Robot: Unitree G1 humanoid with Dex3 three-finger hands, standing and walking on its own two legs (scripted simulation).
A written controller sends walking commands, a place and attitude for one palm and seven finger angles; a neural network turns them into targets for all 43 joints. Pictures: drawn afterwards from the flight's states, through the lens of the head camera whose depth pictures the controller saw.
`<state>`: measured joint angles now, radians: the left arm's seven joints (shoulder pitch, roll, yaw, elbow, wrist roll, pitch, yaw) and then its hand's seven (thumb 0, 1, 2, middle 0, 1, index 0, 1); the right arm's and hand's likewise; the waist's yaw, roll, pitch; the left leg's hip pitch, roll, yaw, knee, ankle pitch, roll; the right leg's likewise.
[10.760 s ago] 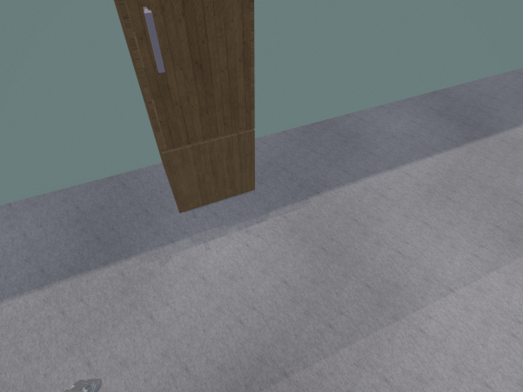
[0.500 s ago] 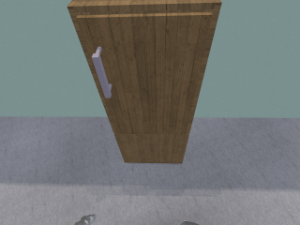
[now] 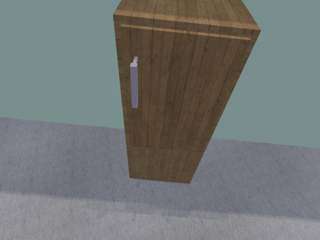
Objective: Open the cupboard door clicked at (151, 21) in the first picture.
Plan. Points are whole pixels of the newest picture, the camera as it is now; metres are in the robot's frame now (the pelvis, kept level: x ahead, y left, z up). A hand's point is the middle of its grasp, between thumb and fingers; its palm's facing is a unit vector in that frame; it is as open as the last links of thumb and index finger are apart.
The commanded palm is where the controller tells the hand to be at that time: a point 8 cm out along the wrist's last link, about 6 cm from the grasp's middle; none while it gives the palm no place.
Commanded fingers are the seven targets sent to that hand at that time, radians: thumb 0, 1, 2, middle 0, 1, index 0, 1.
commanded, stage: come to a stop and stand still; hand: left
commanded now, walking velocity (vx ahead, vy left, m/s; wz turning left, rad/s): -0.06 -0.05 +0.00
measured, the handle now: (135, 83) +0.56 +0.13 +0.07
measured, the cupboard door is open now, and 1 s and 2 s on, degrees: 0 0 0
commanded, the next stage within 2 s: look again from close up in 0.68 s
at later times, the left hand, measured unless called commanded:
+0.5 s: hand out of the picture +0.00 +0.10 -0.18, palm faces +0.05 -0.97 -0.23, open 7.2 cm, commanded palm none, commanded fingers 0.00 0.90 0.90 -0.20 -0.30 -0.20 -0.30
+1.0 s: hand out of the picture -0.02 +0.12 -0.19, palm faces +0.05 -0.98 -0.17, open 7.4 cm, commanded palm none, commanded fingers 0.00 0.90 0.90 -0.20 -0.30 -0.20 -0.30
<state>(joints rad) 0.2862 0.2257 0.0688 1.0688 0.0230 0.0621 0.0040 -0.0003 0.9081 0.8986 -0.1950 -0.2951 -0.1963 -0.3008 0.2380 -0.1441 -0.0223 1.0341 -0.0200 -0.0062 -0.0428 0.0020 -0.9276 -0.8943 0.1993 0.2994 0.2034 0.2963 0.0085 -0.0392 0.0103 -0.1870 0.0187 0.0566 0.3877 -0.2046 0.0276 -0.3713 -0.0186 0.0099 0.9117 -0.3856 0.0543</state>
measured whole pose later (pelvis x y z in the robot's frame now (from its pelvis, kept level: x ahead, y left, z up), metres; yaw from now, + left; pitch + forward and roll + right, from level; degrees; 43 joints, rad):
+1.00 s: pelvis -0.01 -0.04 -0.01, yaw +0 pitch -1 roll -1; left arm 0.33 0.11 0.01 1.10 0.02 -0.02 0.05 0.00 0.90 0.90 -0.20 -0.30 -0.20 -0.30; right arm 0.27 -0.17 -0.02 1.05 -0.01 -0.02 -0.03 0.01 -0.94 -0.89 0.19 0.30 0.20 0.30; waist 0.00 0.02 0.01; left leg -0.25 0.03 0.04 0.58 -0.33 0.00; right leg -0.17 -0.01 -0.06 0.53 -0.34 0.00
